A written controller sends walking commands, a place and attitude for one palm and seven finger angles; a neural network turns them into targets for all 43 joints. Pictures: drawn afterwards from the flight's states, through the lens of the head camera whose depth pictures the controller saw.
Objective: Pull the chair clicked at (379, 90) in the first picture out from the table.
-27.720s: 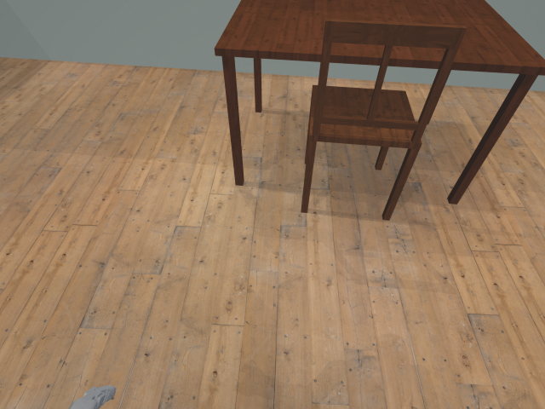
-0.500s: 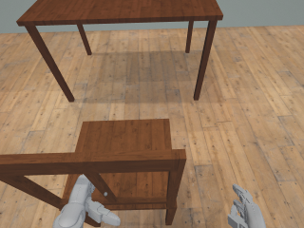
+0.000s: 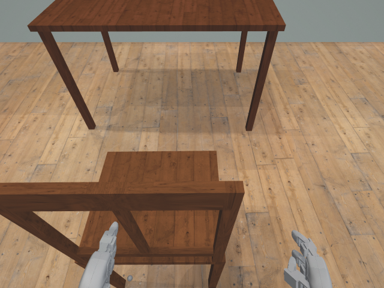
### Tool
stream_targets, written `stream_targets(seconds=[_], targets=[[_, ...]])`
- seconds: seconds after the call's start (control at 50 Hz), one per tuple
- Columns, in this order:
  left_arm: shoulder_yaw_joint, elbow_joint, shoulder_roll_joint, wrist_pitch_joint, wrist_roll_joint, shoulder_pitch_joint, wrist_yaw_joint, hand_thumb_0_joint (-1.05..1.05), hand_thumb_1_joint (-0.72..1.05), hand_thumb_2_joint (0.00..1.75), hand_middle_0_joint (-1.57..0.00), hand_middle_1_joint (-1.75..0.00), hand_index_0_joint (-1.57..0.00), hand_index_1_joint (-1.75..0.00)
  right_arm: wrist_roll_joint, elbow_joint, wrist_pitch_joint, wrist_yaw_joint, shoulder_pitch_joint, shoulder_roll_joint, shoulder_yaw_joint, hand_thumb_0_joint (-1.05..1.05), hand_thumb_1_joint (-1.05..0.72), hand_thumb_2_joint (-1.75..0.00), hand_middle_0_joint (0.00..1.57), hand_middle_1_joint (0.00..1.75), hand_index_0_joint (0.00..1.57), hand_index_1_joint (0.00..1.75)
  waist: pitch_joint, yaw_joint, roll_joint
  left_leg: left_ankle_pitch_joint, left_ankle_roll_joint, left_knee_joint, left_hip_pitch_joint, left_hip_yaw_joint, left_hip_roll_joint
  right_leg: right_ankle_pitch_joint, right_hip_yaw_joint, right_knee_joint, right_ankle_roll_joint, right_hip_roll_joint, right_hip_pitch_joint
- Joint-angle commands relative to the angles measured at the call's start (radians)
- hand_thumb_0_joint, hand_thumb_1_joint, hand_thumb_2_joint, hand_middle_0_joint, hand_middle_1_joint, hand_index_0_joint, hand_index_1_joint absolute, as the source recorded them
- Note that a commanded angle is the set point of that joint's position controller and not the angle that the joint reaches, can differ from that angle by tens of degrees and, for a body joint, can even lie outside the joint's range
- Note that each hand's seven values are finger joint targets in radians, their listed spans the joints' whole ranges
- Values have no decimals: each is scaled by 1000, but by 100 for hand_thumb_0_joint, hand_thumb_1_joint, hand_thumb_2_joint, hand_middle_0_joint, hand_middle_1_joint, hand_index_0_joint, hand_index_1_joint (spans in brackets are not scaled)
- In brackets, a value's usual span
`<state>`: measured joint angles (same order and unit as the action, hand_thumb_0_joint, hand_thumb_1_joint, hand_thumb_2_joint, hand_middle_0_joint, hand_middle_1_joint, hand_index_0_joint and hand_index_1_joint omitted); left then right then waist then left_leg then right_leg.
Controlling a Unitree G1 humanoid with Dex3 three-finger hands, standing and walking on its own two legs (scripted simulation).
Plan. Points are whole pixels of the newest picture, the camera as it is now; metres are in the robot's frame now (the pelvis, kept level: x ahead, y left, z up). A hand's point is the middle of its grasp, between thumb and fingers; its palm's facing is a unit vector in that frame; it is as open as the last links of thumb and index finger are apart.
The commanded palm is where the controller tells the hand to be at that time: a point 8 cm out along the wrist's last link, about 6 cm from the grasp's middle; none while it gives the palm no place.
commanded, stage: draw the fingers out of the gap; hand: left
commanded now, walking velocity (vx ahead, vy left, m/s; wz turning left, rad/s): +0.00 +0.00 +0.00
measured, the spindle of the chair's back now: (134, 232) +0.25 +0.14 -0.03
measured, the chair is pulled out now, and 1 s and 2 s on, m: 0.80 0.80 0.80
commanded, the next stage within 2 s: draw the hand back to the body in 0.34 s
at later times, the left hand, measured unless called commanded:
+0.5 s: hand out of the picture +0.10 +0.13 -0.02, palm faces +0.00 -0.99 -0.12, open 17.5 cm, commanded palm +0.07 +0.19 +0.01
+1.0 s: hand (82, 287) +0.13 +0.17 +0.07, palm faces -0.01 -0.99 -0.16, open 17.0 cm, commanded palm +0.09 +0.24 +0.11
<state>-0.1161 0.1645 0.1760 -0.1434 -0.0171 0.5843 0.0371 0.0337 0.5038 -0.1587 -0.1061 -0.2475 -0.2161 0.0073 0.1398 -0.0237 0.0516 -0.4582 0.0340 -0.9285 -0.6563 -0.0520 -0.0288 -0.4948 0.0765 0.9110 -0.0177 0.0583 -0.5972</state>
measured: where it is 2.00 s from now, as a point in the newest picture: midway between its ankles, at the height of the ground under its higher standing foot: outside the picture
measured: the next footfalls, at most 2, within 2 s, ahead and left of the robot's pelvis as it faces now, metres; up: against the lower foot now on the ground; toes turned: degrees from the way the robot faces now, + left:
none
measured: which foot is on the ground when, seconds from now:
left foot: down 0.00-1.00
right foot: down 0.00-1.00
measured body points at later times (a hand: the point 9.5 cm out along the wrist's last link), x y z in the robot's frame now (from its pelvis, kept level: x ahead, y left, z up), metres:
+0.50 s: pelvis -0.01 +0.00 -0.01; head +0.01 +0.00 +0.44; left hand +0.10 +0.19 +0.00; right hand +0.18 -0.23 -0.07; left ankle +0.00 +0.14 -0.69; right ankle -0.03 -0.13 -0.69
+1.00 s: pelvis -0.02 +0.00 -0.01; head +0.00 -0.01 +0.44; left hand +0.13 +0.23 +0.08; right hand +0.17 -0.22 -0.08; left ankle +0.00 +0.14 -0.69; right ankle -0.03 -0.13 -0.69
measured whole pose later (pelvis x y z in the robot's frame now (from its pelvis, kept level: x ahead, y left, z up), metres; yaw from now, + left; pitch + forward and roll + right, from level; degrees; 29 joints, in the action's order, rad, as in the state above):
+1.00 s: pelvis -0.02 +0.00 -0.01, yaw -1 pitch +8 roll -2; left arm 0.10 0.39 0.29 0.17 -0.21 0.75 -0.16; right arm 0.09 0.55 -0.20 -0.13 -0.21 -0.16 -0.01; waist 0.13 0.03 0.07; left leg -0.48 0.04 -1.00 -0.66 -0.06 -0.05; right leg -0.50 0.08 0.96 -0.01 0.03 -0.59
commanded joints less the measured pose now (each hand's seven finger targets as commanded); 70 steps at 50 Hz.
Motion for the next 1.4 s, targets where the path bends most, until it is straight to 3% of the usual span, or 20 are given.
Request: stream_targets(seconds=[0.0,0.08,0.2,0.38,0.44,0.46,0.52,0.56,0.7,0.74,0.86,0.94,0.96,0.98,1.0,1.02,1.1,1.2,1.3,1.38], targets=[[38,218,67,49,1,58,-4,0,-55,20,0,0,0,0,-2,-170,-64,-19,81,-107,-49,0,-90,-90,20,30,20,30,103,-6,-67,227,-58,108,100,25,21,256,23,-138,18,-15,26],[23,269,68,43,15,84,3,0,-55,20,0,0,0,0,-2,-186,-63,-18,89,-102,-44,0,-90,-90,20,30,20,30,97,2,-20,207,-56,109,92,19,22,215,25,-128,25,-14,11],[28,297,69,40,15,183,7,0,-55,20,0,0,0,0,2,-203,-56,-20,97,-91,-50,0,-90,-90,20,30,20,30,86,8,-64,169,-59,94,55,18,21,179,25,-125,24,-20,-4],[27,365,68,70,14,319,-24,0,-55,20,0,0,0,0,8,-215,-55,-28,97,-79,-62,0,-90,-90,20,30,20,30,97,17,-24,189,-64,57,36,23,25,195,19,-103,28,-24,-20],[11,383,53,87,6,377,-39,0,-55,20,0,0,0,0,11,-218,-58,-27,102,-74,-70,0,-90,-90,20,30,20,30,96,16,-51,187,-67,43,20,24,26,200,19,-97,25,-27,-28],[43,470,-9,187,-110,305,-50,0,-55,20,0,0,0,0,12,-204,-81,-28,97,-74,-67,0,-90,-90,20,30,20,30,63,13,-76,201,-60,21,-3,19,34,220,44,-85,28,-37,-53],[103,482,63,287,-122,300,-57,0,-55,20,0,0,0,0,15,-170,-108,-28,73,-78,-71,0,-90,-90,20,30,20,30,118,20,-23,202,-58,15,22,18,34,190,35,-71,30,-38,-58],[154,483,95,338,-132,280,-62,0,-55,20,0,0,0,0,19,-149,-113,-29,72,-72,-79,0,-90,-90,20,30,20,30,101,26,-11,206,-56,10,13,17,28,186,30,-68,34,-40,-61],[163,407,78,529,-176,264,-180,0,-55,20,0,0,0,0,30,-120,-113,13,126,-60,-84,0,-90,-90,20,30,20,30,83,37,-16,203,-46,-13,-28,16,21,191,20,-34,33,-35,-71],[195,401,103,555,-203,250,-227,0,-55,20,0,0,0,0,34,-126,-116,18,139,-64,-87,0,-90,-90,20,30,20,30,119,39,-34,200,-47,-17,-16,16,17,193,5,-42,31,-32,-45],[360,452,192,443,-259,228,-212,0,-51,22,-1,-1,-1,-1,56,-150,-100,-14,177,-54,-77,0,-90,-90,20,30,20,30,129,69,-23,159,-48,60,57,9,13,154,2,-109,29,-28,52],[373,494,181,433,-293,144,-191,0,-37,29,-2,-4,-2,-4,57,-126,-126,-31,158,-52,-57,0,-90,-90,20,30,20,30,63,52,-23,144,-48,93,100,1,8,124,7,-165,25,-33,49],[457,477,421,322,-87,191,-50,0,-33,31,-3,-5,-3,-5,19,-106,-94,-54,148,-54,-45,0,-90,-90,20,30,20,30,89,124,-9,152,-45,125,140,13,-31,127,-56,-243,57,-5,117],[367,569,290,273,-75,178,0,0,-30,32,-4,-5,-4,-5,14,-137,-88,-60,143,-37,-21,0,-90,-90,20,30,20,30,31,86,27,154,-49,147,168,23,-23,145,-44,-272,52,8,121],[367,564,292,242,-65,157,32,0,-26,34,-4,-6,-4,-6,17,-126,-85,-64,132,-42,-22,0,-90,-90,20,30,20,30,18,79,6,157,-46,159,188,19,-28,156,-33,-281,51,10,126],[345,578,264,226,-52,134,54,0,-22,36,-4,-7,-4,-7,13,-118,-83,-66,140,-40,-15,0,-90,-90,20,30,20,30,-11,76,51,158,-47,170,210,28,-27,159,-28,-296,50,10,138],[388,577,319,185,-24,81,107,0,-8,43,-7,-10,-7,-10,3,-89,-83,-72,154,-55,0,0,-90,-90,20,30,20,30,-54,83,53,190,-45,242,291,22,-32,197,-3,-354,53,3,188],[457,599,370,178,-20,37,136,0,10,51,-9,-14,-9,-14,-5,-60,-105,-71,164,-65,5,0,-90,-90,20,30,20,30,-25,94,58,231,-42,321,377,21,-31,252,1,-396,54,4,288],[487,659,399,174,-19,-22,152,0,28,60,-12,-17,-12,-17,-10,-28,-134,-61,173,-75,12,0,-90,-90,20,30,20,30,0,99,147,315,-37,375,451,23,-27,336,2,-416,55,10,365],[539,695,447,169,-22,-77,167,0,43,67,-13,-20,-13,-20,-12,-2,-154,-55,177,-88,10,0,-90,-90,20,30,20,30,20,103,127,402,-38,399,494,21,-27,427,-1,-430,55,9,418]])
